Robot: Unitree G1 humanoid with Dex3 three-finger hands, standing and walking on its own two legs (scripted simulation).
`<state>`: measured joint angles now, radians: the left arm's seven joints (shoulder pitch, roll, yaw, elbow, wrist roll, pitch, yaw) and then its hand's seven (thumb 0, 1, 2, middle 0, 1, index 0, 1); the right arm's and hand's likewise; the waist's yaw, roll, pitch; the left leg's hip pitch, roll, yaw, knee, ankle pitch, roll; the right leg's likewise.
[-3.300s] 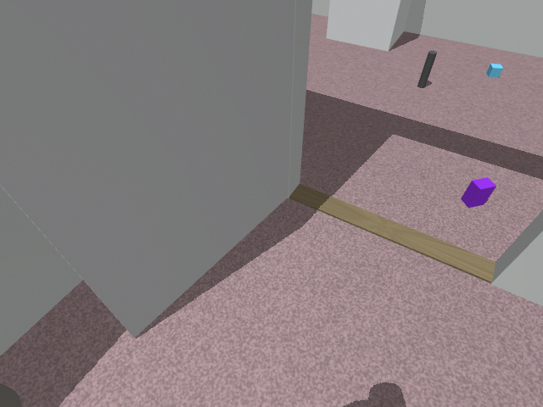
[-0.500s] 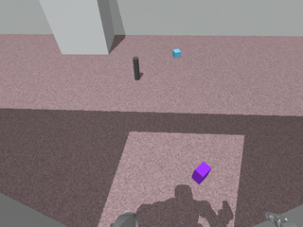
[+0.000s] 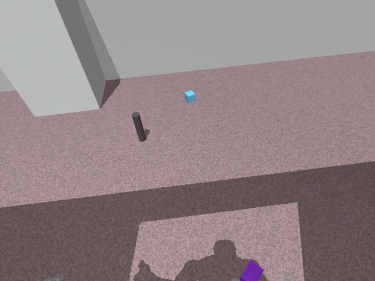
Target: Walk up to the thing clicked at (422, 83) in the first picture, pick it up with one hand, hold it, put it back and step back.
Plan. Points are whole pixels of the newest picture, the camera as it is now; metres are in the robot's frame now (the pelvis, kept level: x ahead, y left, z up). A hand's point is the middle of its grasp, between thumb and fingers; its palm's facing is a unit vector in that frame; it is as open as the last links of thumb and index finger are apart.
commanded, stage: walk up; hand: left
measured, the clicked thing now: (139, 127) +1.29 +0.32 -0.64
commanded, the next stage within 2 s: none
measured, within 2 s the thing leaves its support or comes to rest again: neither
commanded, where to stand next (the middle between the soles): +0.92 +0.05 m, yaw +3 degrees
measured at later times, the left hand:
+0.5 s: hand (86, 271) +0.22 +0.27 -0.15, palm faces +0.10 -0.93 -0.36, open 7.4 cm
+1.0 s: hand (100, 177) +0.49 +0.28 -0.13, palm faces -0.01 -0.92 -0.39, open 7.4 cm
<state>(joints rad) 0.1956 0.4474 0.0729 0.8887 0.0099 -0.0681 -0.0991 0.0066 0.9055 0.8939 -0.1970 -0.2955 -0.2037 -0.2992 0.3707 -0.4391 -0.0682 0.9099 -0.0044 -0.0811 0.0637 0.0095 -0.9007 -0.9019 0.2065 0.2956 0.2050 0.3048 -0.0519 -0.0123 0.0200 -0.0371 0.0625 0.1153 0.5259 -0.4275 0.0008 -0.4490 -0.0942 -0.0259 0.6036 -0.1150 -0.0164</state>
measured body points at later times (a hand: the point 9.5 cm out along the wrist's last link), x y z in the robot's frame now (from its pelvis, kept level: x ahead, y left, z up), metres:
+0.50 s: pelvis +0.23 +0.00 -0.01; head +0.25 +0.01 +0.44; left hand +0.22 +0.32 -0.13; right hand +0.37 -0.31 -0.11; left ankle +0.35 +0.11 -0.73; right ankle +0.12 -0.12 -0.73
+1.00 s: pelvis +0.43 +0.00 +0.00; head +0.45 -0.02 +0.45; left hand +0.49 +0.33 -0.10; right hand +0.47 -0.32 -0.13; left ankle +0.35 +0.11 -0.73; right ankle +0.56 -0.12 -0.73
